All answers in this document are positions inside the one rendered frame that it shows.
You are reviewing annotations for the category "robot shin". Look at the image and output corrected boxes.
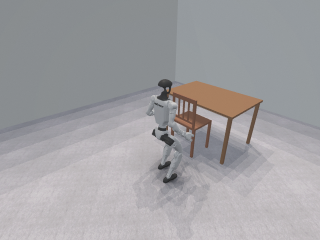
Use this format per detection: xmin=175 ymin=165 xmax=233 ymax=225
xmin=166 ymin=153 xmax=183 ymax=179
xmin=161 ymin=143 xmax=173 ymax=165

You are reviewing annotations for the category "robot left shin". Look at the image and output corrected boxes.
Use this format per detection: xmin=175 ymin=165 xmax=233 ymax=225
xmin=161 ymin=143 xmax=173 ymax=165

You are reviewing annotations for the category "chair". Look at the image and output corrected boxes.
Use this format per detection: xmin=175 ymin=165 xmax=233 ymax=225
xmin=171 ymin=92 xmax=212 ymax=158

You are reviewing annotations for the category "table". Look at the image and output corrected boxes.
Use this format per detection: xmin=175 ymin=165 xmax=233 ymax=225
xmin=166 ymin=81 xmax=263 ymax=165

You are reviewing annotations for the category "right robot upper arm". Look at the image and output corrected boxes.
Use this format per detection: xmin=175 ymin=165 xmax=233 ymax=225
xmin=168 ymin=101 xmax=178 ymax=128

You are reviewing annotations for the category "left robot upper arm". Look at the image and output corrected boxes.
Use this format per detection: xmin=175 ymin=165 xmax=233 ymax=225
xmin=146 ymin=95 xmax=158 ymax=116

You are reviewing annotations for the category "robot right hand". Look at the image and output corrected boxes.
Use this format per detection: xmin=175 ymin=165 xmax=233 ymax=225
xmin=184 ymin=132 xmax=194 ymax=142

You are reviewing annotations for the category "robot right forearm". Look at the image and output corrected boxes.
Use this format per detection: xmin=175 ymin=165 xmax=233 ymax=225
xmin=172 ymin=122 xmax=187 ymax=137

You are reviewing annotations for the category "robot right shin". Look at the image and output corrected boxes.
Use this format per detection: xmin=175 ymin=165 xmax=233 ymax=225
xmin=166 ymin=153 xmax=183 ymax=179

